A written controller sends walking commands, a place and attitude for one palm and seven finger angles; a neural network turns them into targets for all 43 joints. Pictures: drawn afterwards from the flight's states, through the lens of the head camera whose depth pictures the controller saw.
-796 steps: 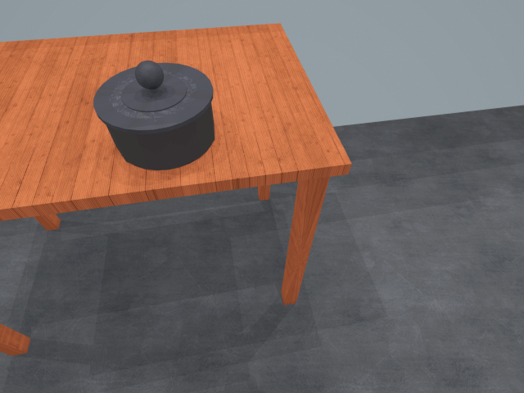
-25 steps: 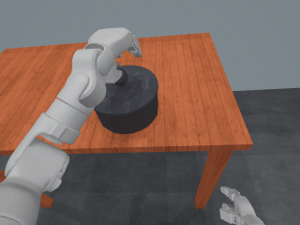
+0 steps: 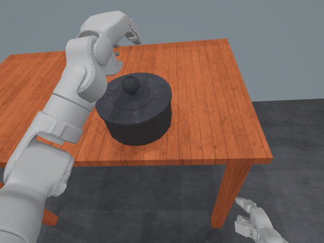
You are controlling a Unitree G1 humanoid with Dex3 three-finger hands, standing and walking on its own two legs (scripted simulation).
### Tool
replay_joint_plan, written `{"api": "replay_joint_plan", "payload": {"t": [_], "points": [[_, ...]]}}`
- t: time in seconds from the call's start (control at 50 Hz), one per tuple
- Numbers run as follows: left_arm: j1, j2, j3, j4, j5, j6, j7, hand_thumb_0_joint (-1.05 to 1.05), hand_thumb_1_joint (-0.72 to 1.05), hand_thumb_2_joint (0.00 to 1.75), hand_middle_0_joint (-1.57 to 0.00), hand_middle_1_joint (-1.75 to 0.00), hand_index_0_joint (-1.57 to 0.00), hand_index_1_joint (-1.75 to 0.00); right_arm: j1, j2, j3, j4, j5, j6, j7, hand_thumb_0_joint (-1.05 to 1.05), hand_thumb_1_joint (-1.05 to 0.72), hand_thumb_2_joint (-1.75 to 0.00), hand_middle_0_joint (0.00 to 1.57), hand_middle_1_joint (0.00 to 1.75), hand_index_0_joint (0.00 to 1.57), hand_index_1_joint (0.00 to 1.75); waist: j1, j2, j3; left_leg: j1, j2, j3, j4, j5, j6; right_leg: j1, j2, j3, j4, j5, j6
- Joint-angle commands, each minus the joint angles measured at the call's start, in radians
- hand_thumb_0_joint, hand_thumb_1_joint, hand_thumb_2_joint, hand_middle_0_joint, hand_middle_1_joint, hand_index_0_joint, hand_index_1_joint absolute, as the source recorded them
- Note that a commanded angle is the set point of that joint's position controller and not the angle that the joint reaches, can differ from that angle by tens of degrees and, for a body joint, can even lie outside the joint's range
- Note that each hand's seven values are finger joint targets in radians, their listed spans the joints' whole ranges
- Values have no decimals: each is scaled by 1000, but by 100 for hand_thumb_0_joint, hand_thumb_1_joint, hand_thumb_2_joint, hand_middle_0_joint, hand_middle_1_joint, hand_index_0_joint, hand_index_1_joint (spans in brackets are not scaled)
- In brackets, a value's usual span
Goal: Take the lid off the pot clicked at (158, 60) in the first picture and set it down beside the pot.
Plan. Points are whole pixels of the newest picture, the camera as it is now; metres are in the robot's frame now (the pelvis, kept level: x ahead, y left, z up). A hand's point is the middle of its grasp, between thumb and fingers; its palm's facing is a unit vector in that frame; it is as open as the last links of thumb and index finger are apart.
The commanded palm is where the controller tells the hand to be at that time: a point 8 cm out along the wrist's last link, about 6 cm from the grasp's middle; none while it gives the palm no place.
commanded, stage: move the open hand above the knob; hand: left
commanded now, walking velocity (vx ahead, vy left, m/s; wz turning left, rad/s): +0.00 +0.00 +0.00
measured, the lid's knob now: (130, 85) +0.46 +0.11 +0.17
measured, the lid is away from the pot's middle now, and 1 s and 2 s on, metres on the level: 0.00 0.00 0.00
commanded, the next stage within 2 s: lower the open fingers around the knob in 1.66 s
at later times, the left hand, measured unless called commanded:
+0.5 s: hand (129, 68) +0.42 +0.08 +0.24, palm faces -0.05 -0.04 -1.00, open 9.9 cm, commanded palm +0.39 +0.12 +0.31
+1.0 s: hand (111, 63) +0.43 +0.12 +0.25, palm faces -0.05 -0.09 -0.99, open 9.9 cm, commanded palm +0.39 +0.13 +0.31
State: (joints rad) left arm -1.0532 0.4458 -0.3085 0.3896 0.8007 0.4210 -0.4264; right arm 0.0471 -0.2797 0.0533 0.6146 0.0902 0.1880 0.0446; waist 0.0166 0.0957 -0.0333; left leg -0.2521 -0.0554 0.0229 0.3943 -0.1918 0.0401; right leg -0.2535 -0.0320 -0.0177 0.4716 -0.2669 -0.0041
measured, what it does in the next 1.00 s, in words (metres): stands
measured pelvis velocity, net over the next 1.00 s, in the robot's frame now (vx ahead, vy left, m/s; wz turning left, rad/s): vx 0.00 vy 0.00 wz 0.01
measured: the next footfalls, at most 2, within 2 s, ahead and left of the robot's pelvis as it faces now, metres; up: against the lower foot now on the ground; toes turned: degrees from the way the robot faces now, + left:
none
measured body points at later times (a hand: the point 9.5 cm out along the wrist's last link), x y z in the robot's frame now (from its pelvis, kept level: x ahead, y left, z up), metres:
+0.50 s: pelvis +0.00 -0.01 +0.00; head +0.01 -0.06 +0.45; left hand +0.41 +0.08 +0.30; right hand +0.21 -0.22 -0.11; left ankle +0.01 +0.10 -0.74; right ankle -0.02 -0.12 -0.74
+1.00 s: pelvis +0.00 +0.00 +0.00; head +0.01 -0.05 +0.45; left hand +0.42 +0.13 +0.31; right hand +0.21 -0.22 -0.11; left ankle +0.01 +0.10 -0.74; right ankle -0.02 -0.12 -0.74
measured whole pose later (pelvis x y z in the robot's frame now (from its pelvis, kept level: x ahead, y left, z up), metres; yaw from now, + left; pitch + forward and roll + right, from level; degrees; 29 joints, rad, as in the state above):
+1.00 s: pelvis +0.00 +0.00 +0.00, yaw +0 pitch +2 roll +1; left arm -1.00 0.48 -0.32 0.34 0.80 0.45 -0.46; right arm 0.05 -0.29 0.05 0.61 0.10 0.20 0.04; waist 0.02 0.10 -0.03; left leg -0.26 -0.05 0.01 0.41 -0.19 0.04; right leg -0.25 -0.03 -0.03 0.48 -0.27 -0.01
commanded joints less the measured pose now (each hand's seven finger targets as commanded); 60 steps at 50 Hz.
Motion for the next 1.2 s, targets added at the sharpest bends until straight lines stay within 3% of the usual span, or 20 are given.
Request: {"api": "replay_joint_plan", "payload": {"t": [0.0,0.08,0.14,0.26,0.3,0.36,0.38,0.42,0.52,0.62,0.66,0.72,0.78,0.84,0.94,0.96,1.02,1.08,1.16,1.18], "points": [[-279,98,56,-194,12,-4,-2,0,-40,174,-89,-8,-89,-8,-186,-91,-34,-190,9,-15,14,0,-90,-90,20,30,20,30,2,-189,-353,167,7,0,19,271,17,112,22,-23,-33,360,-46],[-683,255,111,-423,29,-26,31,0,-40,174,-89,-8,-89,-8,-181,-74,-31,-187,7,-47,-4,0,-90,-90,20,30,20,30,-16,-92,-455,242,-1,-34,20,286,23,131,31,-7,-17,342,-53],[-622,373,224,-262,47,-9,50,0,-40,174,-89,-8,-89,-8,-145,-84,-26,-141,-7,-67,-24,0,-90,-90,20,30,20,30,11,-103,-447,222,-1,-34,11,323,18,166,33,1,-16,388,-59],[-229,38,32,-66,-13,0,11,0,-40,174,-89,-8,-89,-8,-168,-86,-28,-165,10,-27,3,0,-90,-90,20,30,20,30,2,-195,-285,135,9,-2,1,251,8,83,21,-26,-38,338,-48],[-246,51,27,-180,0,-2,0,0,-40,174,-89,-8,-89,-8,-192,-87,-30,-188,10,-13,14,0,-90,-90,20,30,20,30,7,-179,-334,158,7,-1,12,250,12,102,21,-26,-33,339,-46],[-448,106,32,-356,-6,-12,6,0,-40,174,-89,-8,-89,-8,-217,-81,-34,-204,15,-13,11,0,-90,-90,20,30,20,30,-20,-163,-391,202,5,-17,29,261,24,115,23,-20,-27,345,-48],[-561,270,142,-431,24,-21,20,0,-40,174,-89,-8,-89,-8,-192,-80,-31,-201,7,-31,3,0,-90,-90,20,30,20,30,0,-135,-469,219,-1,-22,22,276,26,166,24,0,-19,365,-47],[-638,413,250,-391,46,-19,40,0,-40,174,-89,-8,-89,-8,-169,-82,-26,-175,-5,-50,-18,0,-90,-90,20,30,20,30,16,-122,-486,215,-7,-29,19,307,28,207,25,14,-10,409,-51],[-377,275,182,-74,17,3,37,0,-40,174,-89,-8,-89,-8,-143,-85,-15,-131,-2,-43,-29,0,-90,-90,20,30,20,30,21,-221,-293,117,9,-1,-13,238,10,127,15,-3,-39,353,-41],[-194,116,67,-214,2,-6,-11,0,-40,174,-89,-8,-89,-8,-206,-86,-25,-209,14,-13,2,0,-90,-90,20,30,20,30,13,-177,-338,139,5,21,16,242,15,129,12,-9,-31,372,-37],[-322,121,50,-351,-11,-8,-14,0,-40,174,-89,-8,-89,-8,-214,-84,-36,-223,18,-11,6,0,-90,-90,20,30,20,30,-14,-178,-364,175,3,6,31,245,28,126,17,-7,-41,374,-38],[-580,358,198,-413,32,-11,9,0,-40,174,-89,-8,-89,-8,-178,-85,-31,-193,7,-37,-19,0,-90,-90,20,30,20,30,-2,-120,-422,210,-6,-14,30,271,31,155,26,8,-22,384,-43],[-622,433,255,-343,39,-14,33,0,-40,174,-89,-8,-89,-8,-147,-85,-25,-157,1,-70,-33,0,-90,-90,20,30,20,30,10,-73,-445,217,-8,-30,17,301,20,177,32,9,-14,386,-52],[-420,239,135,-115,19,10,14,0,-40,174,-89,-8,-89,-8,-146,-88,-20,-132,3,-52,-25,0,-90,-90,20,30,20,30,5,-136,-309,151,3,-22,0,248,10,94,28,-17,-35,323,-50],[-324,58,-4,-251,6,0,-23,0,-40,174,-89,-8,-89,-8,-202,-83,-30,-191,13,-29,7,0,-90,-90,20,30,20,30,-8,-131,-368,188,1,-12,23,246,17,90,24,-25,-29,321,-48],[-350,47,-10,-322,-16,-12,-21,0,-40,174,-89,-8,-89,-8,-211,-83,-39,-204,18,-31,12,0,-90,-90,20,30,20,30,-20,-134,-402,222,5,-23,38,282,22,99,25,-23,-25,342,-50],[-548,315,171,-345,38,-9,2,0,-40,174,-89,-8,-89,-8,-184,-90,-31,-176,3,-40,-6,0,-90,-90,20,30,20,30,-1,-113,-435,212,-1,-30,25,274,25,145,30,-5,-18,350,-53],[-637,426,257,-307,44,-15,31,0,-40,174,-89,-8,-89,-8,-153,-86,-19,-152,-5,-64,-27,0,-90,-90,20,30,20,30,14,-127,-431,192,-3,-35,3,297,19,185,30,3,-15,386,-53],[-308,166,124,-97,-9,2,11,0,-40,174,-89,-8,-89,-8,-158,-89,-25,-154,3,-43,-11,0,-90,-90,20,30,20,30,16,-162,-315,149,10,-20,0,294,9,111,26,-23,-32,354,-54],[-266,184,141,-88,6,3,8,0,-40,174,-89,-8,-89,-8,-157,-89,-22,-153,0,-37,-5,0,-90,-90,20,30,20,30,25,-187,-319,142,14,-10,-3,268,3,111,22,-23,-28,330,-48]]}}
